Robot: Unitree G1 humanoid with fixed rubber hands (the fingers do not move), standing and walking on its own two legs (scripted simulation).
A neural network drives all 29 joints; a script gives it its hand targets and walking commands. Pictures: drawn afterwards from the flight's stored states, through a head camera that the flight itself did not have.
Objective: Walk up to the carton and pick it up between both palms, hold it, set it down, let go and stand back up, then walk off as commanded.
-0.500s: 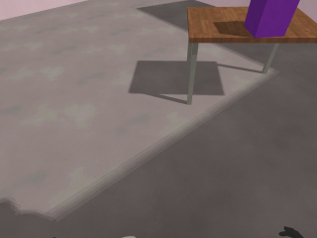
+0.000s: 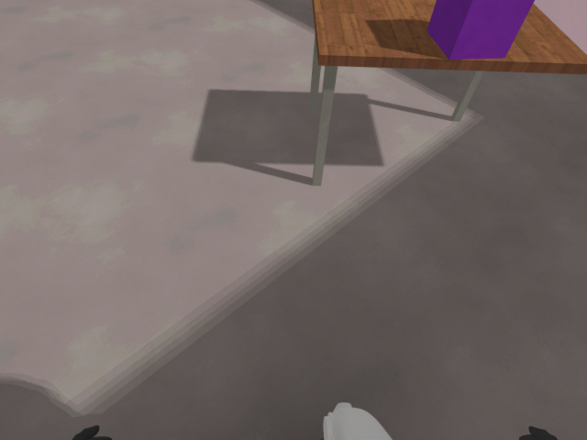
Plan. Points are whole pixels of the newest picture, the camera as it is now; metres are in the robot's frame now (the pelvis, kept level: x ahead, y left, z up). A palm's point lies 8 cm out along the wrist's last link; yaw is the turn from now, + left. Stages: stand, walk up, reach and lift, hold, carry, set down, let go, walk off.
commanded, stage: walk up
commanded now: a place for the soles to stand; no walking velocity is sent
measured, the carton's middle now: (480, 5) +1.33 -0.62 +0.02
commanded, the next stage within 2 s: none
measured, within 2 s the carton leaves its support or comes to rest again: neither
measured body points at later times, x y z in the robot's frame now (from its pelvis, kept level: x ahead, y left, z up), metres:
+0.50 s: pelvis +0.13 -0.04 -0.01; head +0.16 -0.02 +0.44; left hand +0.26 +0.28 -0.13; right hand +0.19 -0.38 -0.09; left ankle +0.15 +0.11 -0.72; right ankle +0.13 -0.13 -0.69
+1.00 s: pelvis +0.26 -0.11 -0.01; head +0.26 -0.11 +0.44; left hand +0.42 +0.19 -0.10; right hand +0.31 -0.46 -0.10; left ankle +0.31 +0.05 -0.68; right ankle +0.27 -0.18 -0.72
